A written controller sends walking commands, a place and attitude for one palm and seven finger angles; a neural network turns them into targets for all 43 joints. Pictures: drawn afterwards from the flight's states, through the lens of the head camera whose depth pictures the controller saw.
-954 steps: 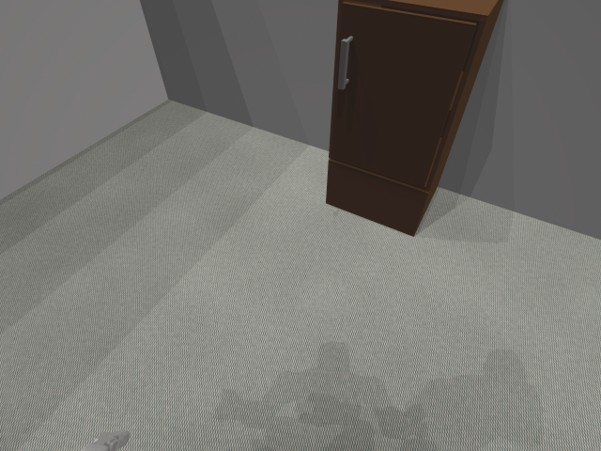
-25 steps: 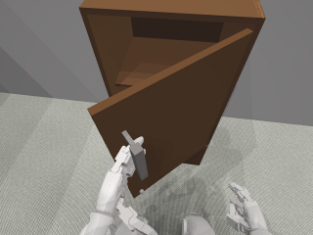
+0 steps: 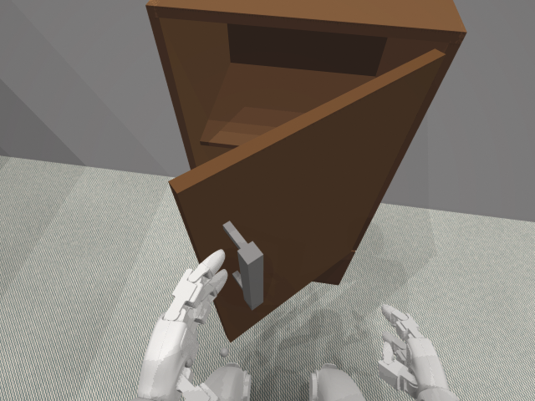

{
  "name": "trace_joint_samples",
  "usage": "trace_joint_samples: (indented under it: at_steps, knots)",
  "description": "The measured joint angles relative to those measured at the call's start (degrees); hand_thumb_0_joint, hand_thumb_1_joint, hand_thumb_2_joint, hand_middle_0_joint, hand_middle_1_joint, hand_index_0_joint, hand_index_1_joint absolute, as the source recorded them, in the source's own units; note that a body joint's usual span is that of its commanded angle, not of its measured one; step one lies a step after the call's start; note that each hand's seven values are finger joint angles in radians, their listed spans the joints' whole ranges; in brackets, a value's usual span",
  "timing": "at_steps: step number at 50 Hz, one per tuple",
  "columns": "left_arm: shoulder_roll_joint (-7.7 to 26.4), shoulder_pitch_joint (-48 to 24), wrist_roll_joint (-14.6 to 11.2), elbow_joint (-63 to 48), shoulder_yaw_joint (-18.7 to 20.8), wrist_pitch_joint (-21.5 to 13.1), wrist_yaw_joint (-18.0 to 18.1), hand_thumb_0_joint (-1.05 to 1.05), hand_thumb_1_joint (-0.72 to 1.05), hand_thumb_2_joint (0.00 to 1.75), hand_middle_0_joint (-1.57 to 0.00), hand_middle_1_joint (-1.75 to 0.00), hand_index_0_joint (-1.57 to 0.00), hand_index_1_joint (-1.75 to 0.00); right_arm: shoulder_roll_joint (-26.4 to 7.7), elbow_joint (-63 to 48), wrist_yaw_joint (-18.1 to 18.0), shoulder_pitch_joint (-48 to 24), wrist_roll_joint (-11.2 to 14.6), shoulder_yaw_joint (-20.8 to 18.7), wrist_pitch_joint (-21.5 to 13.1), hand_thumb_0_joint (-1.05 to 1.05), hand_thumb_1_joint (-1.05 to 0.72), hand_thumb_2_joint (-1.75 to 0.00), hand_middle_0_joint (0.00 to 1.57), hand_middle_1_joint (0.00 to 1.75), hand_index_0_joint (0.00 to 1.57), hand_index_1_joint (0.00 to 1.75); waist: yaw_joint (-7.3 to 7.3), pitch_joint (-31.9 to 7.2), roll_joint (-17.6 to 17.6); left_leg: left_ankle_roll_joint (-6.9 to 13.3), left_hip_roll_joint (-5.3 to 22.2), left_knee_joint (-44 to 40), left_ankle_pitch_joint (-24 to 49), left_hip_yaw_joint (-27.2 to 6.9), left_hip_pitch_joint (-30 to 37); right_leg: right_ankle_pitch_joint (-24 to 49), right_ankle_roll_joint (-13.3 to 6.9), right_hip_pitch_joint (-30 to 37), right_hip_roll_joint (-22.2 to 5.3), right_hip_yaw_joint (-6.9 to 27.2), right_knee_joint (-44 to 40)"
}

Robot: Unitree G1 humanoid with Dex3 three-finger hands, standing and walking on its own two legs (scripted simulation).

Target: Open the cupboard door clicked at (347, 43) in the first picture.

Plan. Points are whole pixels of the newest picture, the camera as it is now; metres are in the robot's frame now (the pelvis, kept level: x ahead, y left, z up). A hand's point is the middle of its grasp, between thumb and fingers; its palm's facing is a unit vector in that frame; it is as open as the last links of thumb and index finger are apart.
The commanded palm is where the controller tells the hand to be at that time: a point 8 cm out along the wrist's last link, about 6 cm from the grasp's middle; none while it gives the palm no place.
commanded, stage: slide the hand sideways off the handle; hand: left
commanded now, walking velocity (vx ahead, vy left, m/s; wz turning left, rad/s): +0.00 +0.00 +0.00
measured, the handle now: (243, 268) +0.29 +0.06 +0.06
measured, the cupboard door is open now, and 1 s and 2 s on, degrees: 45 45 45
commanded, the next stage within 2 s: draw the hand back to the body in 0.46 s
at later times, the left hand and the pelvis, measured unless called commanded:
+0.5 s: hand (175, 380) +0.15 +0.12 +0.06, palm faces -0.09 -1.00 +0.01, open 16.3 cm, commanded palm +0.12 +0.18 +0.06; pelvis +0.00 -0.01 -0.01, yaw +0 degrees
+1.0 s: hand (120, 362) +0.16 +0.16 +0.12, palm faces -0.09 -0.99 -0.05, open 16.3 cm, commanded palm +0.13 +0.22 +0.15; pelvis +0.00 +0.00 +0.03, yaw +0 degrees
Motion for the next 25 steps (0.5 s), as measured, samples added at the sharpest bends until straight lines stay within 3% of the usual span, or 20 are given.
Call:
trace_joint_samples:
  at_steps: [6, 17, 25]
  knots:
    - [1.80, 1.64, -1.43, -0.83, 2.80, -0.55, -2.52, -0.02, -0.50, 0.30, -0.17, -0.31, -0.20, -0.33, -0.15, 0.26, -0.67, -0.18, 0.33, -0.70, 0.34, 0.01, -0.90, -0.90, 0.20, 0.30, 0.20, 0.30, 0.01, -0.04, -0.48, -0.29, 0.28, 0.62, -0.36, -0.36, -0.45, -0.28, -0.29, -0.35, 0.28, -0.36, 0.43]
    - [3.03, 5.92, -6.43, -1.61, 9.50, -1.34, -6.26, -0.02, -0.50, 0.30, -0.16, -0.31, -0.19, -0.32, -0.13, 1.21, -2.03, -0.52, 1.05, -2.21, 0.55, 0.01, -0.90, -0.90, 0.20, 0.30, 0.20, 0.30, 0.46, -0.64, -0.37, -0.80, 0.74, 1.11, -0.81, -0.89, -0.66, -0.64, -0.74, -0.47, 0.75, -0.87, 0.69]
    - [4.31, 7.97, -9.97, -1.78, 12.54, -3.21, -11.76, -0.02, -0.50, 0.30, -0.15, -0.30, -0.15, -0.31, -0.28, 2.12, -2.96, -1.42, 1.60, -2.73, -0.21, 0.01, -0.90, -0.90, 0.20, 0.30, 0.20, 0.30, 1.02, -1.01, -0.32, -0.99, 0.88, 2.37, -1.04, -1.44, -1.86, -0.80, -0.92, -1.38, 0.87, -1.42, 1.56]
